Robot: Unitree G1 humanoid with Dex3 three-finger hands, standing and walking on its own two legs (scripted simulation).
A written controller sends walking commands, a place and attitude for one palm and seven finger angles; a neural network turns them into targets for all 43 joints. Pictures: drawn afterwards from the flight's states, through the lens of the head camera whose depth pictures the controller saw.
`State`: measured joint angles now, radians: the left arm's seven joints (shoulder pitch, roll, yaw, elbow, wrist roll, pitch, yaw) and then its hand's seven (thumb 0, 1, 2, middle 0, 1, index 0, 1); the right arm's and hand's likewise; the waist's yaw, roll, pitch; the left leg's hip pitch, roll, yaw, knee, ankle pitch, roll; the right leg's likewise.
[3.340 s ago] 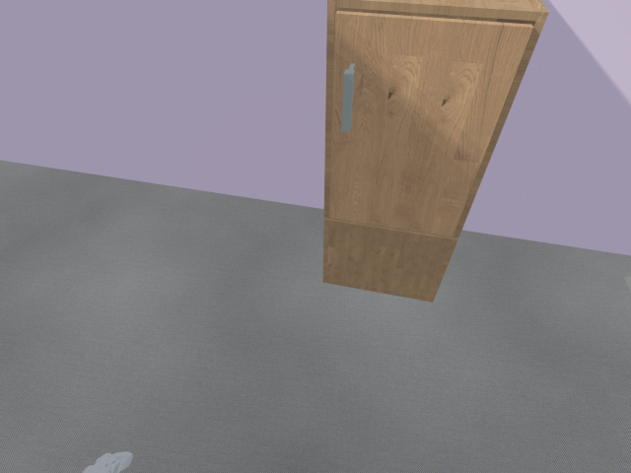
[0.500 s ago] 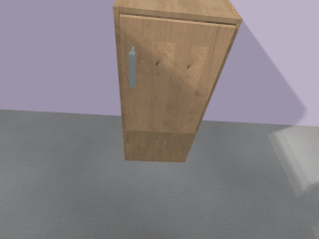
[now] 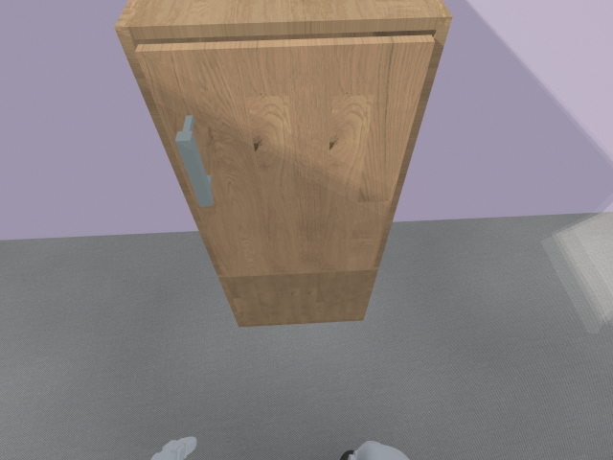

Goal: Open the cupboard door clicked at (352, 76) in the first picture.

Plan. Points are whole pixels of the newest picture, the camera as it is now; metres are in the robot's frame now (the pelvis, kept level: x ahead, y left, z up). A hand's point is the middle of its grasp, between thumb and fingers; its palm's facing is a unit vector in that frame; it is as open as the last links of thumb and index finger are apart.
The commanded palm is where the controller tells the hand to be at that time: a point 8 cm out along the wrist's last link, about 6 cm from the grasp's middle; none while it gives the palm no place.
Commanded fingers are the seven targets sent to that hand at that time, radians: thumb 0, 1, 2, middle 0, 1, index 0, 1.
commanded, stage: come to a stop and stand still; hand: left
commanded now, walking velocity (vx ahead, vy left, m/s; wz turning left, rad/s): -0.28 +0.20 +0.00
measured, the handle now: (198, 163) +0.53 +0.18 +0.05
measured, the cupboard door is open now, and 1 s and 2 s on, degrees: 0 0 0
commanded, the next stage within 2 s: look again from close up in 1.36 s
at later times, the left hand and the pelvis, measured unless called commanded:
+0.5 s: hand out of the picture -0.05 +0.28 -0.17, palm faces +0.11 -0.98 -0.19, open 7.4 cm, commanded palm none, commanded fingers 0.00 0.90 0.90 -0.20 -0.30 -0.20 -0.30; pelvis -0.07 +0.08 +0.01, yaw +0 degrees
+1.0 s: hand out of the picture -0.12 +0.23 -0.16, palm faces +0.02 -0.99 -0.17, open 7.4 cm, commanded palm none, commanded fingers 0.00 0.90 0.90 -0.20 -0.30 -0.20 -0.30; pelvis -0.11 +0.08 +0.02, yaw -1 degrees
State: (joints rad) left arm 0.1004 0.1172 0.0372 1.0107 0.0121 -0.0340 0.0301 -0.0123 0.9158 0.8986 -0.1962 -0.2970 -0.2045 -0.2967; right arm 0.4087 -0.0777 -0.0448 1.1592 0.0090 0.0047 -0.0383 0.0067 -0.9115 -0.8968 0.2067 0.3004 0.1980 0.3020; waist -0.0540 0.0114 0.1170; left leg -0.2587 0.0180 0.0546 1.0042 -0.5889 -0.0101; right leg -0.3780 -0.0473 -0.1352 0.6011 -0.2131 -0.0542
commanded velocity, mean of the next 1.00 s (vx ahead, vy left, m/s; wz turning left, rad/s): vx -0.01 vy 0.02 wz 0.00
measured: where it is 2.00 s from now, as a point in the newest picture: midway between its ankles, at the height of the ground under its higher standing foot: outside the picture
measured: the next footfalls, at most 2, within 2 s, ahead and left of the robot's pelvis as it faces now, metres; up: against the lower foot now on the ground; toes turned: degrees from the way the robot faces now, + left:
left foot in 0.34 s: -0.01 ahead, +0.16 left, +0.00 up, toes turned +3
right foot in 0.76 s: -0.12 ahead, -0.03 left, +0.00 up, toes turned -2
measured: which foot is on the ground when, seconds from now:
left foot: up 0.00-0.32, down 0.34-1.00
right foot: down 0.00-0.34, up 0.36-0.74, down 0.76-1.00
